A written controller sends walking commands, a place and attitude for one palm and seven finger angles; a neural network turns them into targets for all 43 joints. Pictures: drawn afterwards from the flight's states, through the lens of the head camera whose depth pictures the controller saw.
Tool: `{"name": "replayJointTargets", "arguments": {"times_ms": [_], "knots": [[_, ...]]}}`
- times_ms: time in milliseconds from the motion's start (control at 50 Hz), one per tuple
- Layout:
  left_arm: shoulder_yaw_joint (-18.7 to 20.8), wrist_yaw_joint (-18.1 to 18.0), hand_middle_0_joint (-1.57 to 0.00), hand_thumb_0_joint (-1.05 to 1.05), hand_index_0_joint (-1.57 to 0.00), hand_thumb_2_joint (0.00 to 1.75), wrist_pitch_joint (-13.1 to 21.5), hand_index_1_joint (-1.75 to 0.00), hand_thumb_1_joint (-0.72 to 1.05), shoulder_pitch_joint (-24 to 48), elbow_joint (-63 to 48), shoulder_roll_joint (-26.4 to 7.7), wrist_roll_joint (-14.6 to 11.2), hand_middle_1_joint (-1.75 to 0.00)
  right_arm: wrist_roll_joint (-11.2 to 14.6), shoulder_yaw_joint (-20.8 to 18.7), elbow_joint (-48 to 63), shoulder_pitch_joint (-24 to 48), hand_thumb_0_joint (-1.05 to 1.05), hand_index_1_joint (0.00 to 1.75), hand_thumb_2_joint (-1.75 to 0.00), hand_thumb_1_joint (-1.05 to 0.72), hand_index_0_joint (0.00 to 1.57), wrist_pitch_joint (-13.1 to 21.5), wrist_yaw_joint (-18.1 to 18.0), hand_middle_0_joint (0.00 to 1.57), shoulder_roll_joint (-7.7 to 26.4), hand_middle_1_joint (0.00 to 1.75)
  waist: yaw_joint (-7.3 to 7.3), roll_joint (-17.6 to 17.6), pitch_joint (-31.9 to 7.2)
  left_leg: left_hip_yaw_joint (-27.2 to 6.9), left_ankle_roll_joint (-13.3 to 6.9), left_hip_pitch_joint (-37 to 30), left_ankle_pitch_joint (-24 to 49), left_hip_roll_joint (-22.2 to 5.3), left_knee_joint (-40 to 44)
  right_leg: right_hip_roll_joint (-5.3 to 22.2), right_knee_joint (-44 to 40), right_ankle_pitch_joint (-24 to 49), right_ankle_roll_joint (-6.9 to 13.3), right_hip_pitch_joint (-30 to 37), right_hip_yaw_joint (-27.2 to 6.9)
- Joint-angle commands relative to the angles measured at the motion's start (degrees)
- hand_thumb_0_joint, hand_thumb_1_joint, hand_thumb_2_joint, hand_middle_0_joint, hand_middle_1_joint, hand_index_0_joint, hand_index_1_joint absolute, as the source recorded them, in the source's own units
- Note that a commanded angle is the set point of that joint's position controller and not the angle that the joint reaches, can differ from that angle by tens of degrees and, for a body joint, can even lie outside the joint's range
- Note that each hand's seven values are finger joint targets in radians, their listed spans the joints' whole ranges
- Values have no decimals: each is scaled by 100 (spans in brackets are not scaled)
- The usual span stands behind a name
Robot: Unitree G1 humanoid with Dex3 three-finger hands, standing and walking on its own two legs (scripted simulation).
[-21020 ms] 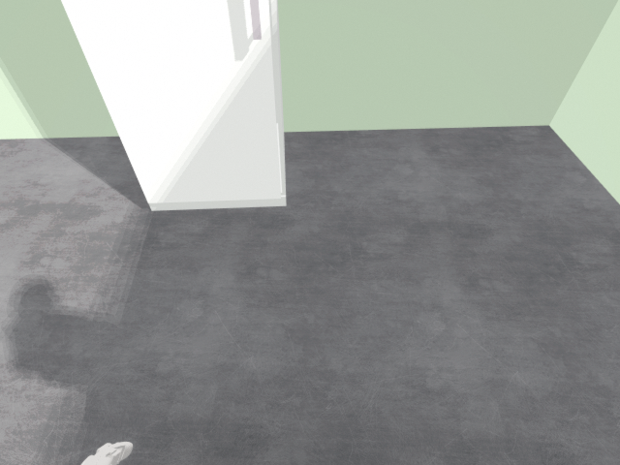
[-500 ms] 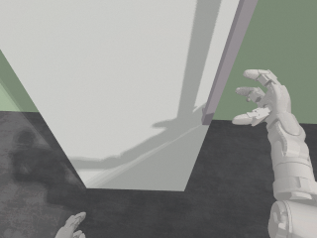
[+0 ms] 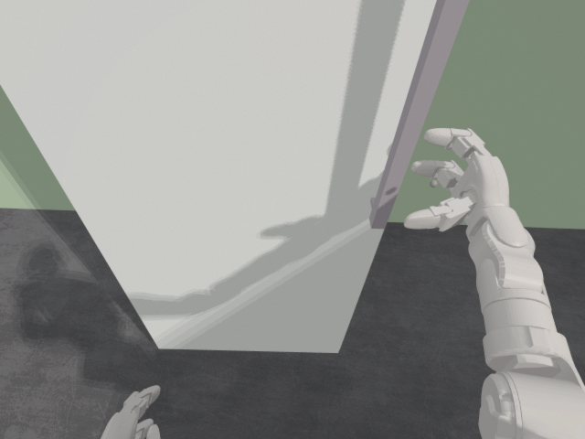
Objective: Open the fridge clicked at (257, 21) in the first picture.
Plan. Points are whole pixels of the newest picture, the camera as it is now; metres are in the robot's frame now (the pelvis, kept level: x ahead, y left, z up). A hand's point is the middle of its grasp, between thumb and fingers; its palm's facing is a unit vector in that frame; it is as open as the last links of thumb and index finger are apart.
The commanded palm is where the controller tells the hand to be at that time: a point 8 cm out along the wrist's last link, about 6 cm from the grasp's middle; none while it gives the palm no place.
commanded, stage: feel for the door with the fingertips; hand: right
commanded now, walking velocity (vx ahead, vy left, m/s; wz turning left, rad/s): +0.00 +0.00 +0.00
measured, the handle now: (410, 104) +0.48 -0.10 +0.24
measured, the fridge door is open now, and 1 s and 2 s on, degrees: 0 0 0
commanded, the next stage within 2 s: slide the fingers in behind the handle in 0.64 s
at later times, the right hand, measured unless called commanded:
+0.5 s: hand (428, 170) +0.44 -0.14 +0.17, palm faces -0.04 +1.00 +0.00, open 14.0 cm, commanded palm +0.42 -0.19 +0.17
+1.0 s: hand (427, 172) +0.43 -0.14 +0.17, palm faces -0.05 +1.00 +0.00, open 14.0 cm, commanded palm +0.41 -0.18 +0.17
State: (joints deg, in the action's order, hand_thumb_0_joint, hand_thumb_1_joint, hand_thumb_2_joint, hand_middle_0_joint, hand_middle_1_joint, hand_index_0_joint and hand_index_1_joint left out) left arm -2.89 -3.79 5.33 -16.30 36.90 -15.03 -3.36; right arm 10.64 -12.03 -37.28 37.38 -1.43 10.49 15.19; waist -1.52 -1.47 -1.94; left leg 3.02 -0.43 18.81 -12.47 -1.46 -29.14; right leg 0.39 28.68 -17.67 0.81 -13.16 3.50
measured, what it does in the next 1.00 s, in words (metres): stands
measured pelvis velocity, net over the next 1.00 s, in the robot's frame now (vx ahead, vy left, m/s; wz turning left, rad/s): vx -0.01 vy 0.00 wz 0.01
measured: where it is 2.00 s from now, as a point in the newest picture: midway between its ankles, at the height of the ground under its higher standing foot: outside the picture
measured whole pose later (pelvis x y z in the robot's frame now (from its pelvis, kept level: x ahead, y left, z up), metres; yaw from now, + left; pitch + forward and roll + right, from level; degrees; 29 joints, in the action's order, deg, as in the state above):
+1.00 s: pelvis -0.01 +0.00 +0.00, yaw +1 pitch +3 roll +0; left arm -2.5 -3.1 5.9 -18.6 37.7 -15.2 -3.0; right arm 9.2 -13.1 -46.4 43.4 3.6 10.1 16.5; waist -2.4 -1.5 -2.1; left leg 2.6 -0.7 20.8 -11.8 -1.1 -29.5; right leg 0.7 29.3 -17.4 0.7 -15.1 3.9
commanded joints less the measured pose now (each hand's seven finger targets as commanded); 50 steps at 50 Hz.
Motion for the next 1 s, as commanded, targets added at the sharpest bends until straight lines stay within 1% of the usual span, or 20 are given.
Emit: {"name": "replayJointTargets", "arguments": {"times_ms": [0,120,160,200,240,280,320,360,420,480,540,640,660,680,720,800,840,880,920,980], "knots": [[252,-54,-20,0,-20,90,234,-30,90,285,-754,-684,-17,-30,-14,-433,1332,2894,0,120,-30,50,30,428,-151,30,1409,120,7,185,-1585,-188,-122,-1149,1357,36,249,-6,-412,1293,105,47,-208],[241,-107,-20,0,-20,90,254,-30,90,188,-682,-670,-38,-30,-39,-181,936,3341,0,120,-30,50,30,508,-79,30,1198,120,-148,86,-1543,-177,-129,-977,1294,59,277,-7,-395,1220,104,114,-218],[258,-112,-20,0,-20,90,269,-30,90,93,-639,-722,-30,-30,-19,-271,705,3379,0,120,-30,50,30,543,-50,30,1312,120,-147,279,-1625,-165,-133,-995,1243,68,272,7,-385,1214,111,95,-254],[252,-98,-20,0,-20,90,304,-30,90,56,-619,-704,-35,-30,-25,-30,640,3583,0,120,-30,50,30,595,5,30,1055,120,-206,136,-1692,-154,-140,-938,1302,68,238,-20,-375,1253,99,138,-263],[268,-83,-20,0,-20,90,324,-30,90,-19,-569,-726,-22,-30,-13,-182,424,3513,0,120,-30,50,30,622,-10,30,1164,120,-162,92,-1746,-151,-149,-904,1336,71,208,-21,-337,1291,87,123,-260],[273,-61,-20,0,-20,90,298,-30,90,-90,-561,-767,-17,-30,-29,-263,212,3454,0,120,-30,50,30,652,-9,30,1275,120,-168,403,-1682,-148,-128,-988,1367,68,199,-18,-346,1285,106,-60,-261],[295,-39,-20,0,-20,90,303,-30,90,-127,-555,-758,-9,-30,-47,-260,219,3552,0,120,-30,50,30,710,-14,30,1246,120,-162,305,-1754,-155,-134,-980,1479,71,160,-24,-317,1370,107,-22,-246],[310,-22,-20,0,-20,90,277,-30,90,-164,-579,-796,3,-30,-79,-479,161,3394,0,120,-30,50,30,762,-28,30,1520,120,-86,376,-1847,-189,-133,-1140,1552,65,139,-29,-282,1426,126,-112,-213],[310,-11,-20,0,-20,90,275,-30,90,-171,-597,-765,-7,-30,-110,-406,302,3632,0,120,-30,50,30,859,-10,30,1484,120,-114,58,-1848,-214,-142,-1098,1578,69,132,-41,-292,1408,113,-82,-191],[342,-3,-20,0,-20,90,286,-30,90,-230,-590,-779,-1,-30,-89,-404,358,3680,0,120,-30,50,30,919,-17,30,1464,120,-165,308,-1951,-194,-125,-1128,1621,96,146,-17,-290,1463,135,-8,-207],[340,-5,-20,0,-20,90,286,-30,90,-234,-551,-767,-14,-30,-97,-250,306,3770,0,120,-30,50,30,887,13,30,1308,120,-198,35,-1836,-188,-138,-991,1572,105,167,-27,-302,1419,111,23,-190],[338,-10,-20,0,-20,90,309,-30,90,-291,-484,-789,-3,-30,-73,-303,154,3905,0,120,-30,50,30,879,-37,30,1347,120,-235,186,-1704,-172,-129,-898,1430,121,211,-19,-316,1298,110,-28,-218],[344,-13,-20,0,-20,90,295,-30,90,-328,-477,-816,21,-30,-89,-339,120,3888,0,120,-30,50,30,903,-51,30,1402,120,-234,388,-1754,-170,-121,-978,1423,115,212,-19,-310,1307,132,-61,-221],[340,-13,-20,0,-20,90,301,-30,90,-286,-488,-797,5,-30,-95,-304,103,3906,0,120,-30,50,30,917,-44,30,1364,120,-242,284,-1744,-189,-121,-935,1408,119,212,-15,-320,1267,131,-43,-211],[334,2,-20,0,-20,90,337,-30,90,-278,-506,-771,9,-30,-104,-223,215,3963,0,120,-30,50,30,973,-32,30,1259,120,-200,62,-1876,-192,-138,-930,1430,115,182,-36,-310,1311,112,44,-213],[328,21,-20,0,-20,90,340,-30,90,-261,-518,-774,10,-30,-72,-154,182,3816,0,120,-30,50,30,984,-9,30,1132,120,-209,210,-1854,-161,-134,-919,1565,125,155,-20,-292,1443,106,77,-220],[335,28,-20,0,-20,90,346,-30,90,-227,-551,-773,13,-30,-80,-295,315,3684,0,120,-30,50,30,987,-7,30,1288,120,-129,142,-1976,-182,-144,-1021,1569,120,141,-29,-295,1442,103,82,-207],[318,30,-20,0,-20,90,314,-30,90,-163,-588,-775,1,-30,-79,-264,283,3523,0,120,-30,50,30,946,4,30,1259,120,-131,302,-1776,-164,-139,-1037,1550,116,151,-17,-327,1393,115,-43,-209],[326,42,-20,0,-20,90,321,-30,90,-122,-628,-752,5,-30,-73,-276,495,3491,0,120,-30,50,30,922,-3,30,1222,120,-71,58,-1875,-177,-152,-1012,1568,112,139,-32,-314,1438,103,69,-195],[309,37,-20,0,-20,90,281,-30,90,-52,-674,-747,-15,-30,-55,-188,458,3279,0,120,-30,50,30,798,-29,30,1108,120,-105,343,-1674,-150,-129,-987,1462,116,176,-9,-354,1330,108,-47,-210]]}}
